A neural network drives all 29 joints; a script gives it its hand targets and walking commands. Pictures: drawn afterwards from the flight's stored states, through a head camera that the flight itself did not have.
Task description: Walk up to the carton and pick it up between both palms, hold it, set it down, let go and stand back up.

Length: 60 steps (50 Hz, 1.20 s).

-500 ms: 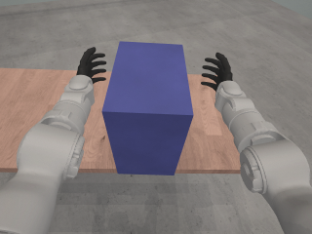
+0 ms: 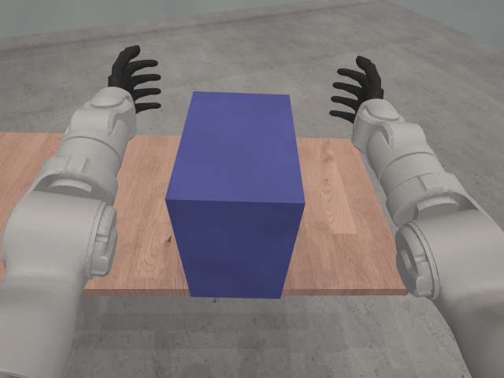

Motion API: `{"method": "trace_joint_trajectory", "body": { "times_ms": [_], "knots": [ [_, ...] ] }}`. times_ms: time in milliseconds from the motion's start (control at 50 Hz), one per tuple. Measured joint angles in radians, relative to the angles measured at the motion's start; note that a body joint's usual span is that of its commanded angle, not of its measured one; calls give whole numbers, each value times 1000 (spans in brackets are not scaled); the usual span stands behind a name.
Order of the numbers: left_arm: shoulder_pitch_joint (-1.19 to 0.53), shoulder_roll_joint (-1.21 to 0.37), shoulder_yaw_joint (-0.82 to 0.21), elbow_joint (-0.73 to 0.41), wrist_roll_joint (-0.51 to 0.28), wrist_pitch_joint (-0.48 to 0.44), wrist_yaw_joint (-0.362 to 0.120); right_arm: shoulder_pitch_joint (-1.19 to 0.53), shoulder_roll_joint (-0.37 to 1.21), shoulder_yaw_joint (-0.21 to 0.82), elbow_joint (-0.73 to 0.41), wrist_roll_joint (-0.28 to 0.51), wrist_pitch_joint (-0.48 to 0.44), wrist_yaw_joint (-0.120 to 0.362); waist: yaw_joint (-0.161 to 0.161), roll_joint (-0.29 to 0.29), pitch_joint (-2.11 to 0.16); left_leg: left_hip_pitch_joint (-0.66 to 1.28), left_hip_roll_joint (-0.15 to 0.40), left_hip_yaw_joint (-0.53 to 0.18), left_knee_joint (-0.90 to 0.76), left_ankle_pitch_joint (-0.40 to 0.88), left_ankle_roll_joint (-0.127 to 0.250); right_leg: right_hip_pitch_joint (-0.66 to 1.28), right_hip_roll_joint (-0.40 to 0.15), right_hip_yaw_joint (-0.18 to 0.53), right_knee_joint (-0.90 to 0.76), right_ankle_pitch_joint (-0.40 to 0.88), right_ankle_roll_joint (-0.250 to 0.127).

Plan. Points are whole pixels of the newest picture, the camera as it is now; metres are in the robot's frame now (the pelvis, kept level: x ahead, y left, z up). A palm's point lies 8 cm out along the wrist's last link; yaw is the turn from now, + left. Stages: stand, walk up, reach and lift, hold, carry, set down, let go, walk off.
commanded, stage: set down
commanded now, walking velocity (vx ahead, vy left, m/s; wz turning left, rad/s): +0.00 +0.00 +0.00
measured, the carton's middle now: (238, 199) +0.45 +0.02 +0.03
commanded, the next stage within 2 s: none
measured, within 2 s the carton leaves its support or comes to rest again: neither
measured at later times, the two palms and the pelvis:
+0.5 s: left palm (123, 161) +0.43 +0.20 +0.15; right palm (349, 169) +0.41 -0.15 +0.15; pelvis -0.01 +0.00 +0.00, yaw +0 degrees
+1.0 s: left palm (116, 212) +0.37 +0.21 +0.10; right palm (346, 214) +0.36 -0.14 +0.10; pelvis -0.01 +0.01 +0.00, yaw +0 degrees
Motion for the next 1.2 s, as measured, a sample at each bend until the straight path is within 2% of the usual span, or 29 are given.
{"method": "trace_joint_trajectory", "body": {
  "times_ms": [160,280,400,500,800,1060,1200],
  "knots": [
    [25,23,13,-42,21,31,-25,6,-11,56,-14,49,25,-4,1,-7,27,48,-3,-6,-30,13,-2,48,0,-2,-26,9,-2],
    [155,-2,45,-138,74,26,-47,125,22,68,-75,50,0,-22,6,-15,64,105,-4,-9,-41,14,-2,109,2,-1,-44,13,-2],
    [323,-54,85,-302,103,34,-34,297,71,15,-218,-7,-27,-30,20,-16,95,120,-3,-8,-20,4,0,126,3,3,-30,9,0],
    [389,-79,106,-403,105,56,-12,369,94,-34,-313,-70,-27,-31,30,-12,105,104,-3,-4,2,-1,4,107,1,8,-7,6,3],
    [544,-134,147,-541,169,89,-32,516,109,-39,-385,-102,-44,-29,49,-14,136,196,-14,-3,2,-14,13,197,-7,14,-4,-9,12],
    [763,-178,151,-746,175,47,-41,731,152,-57,-563,-167,-137,-12,68,-7,190,212,-14,-4,17,-25,13,214,-7,17,10,-18,13],
    [866,-190,146,-798,175,0,-57,847,160,-46,-624,-186,-187,-4,74,-8,195,234,-19,-7,7,-25,13,230,-11,16,14,-28,13]
  ]
}}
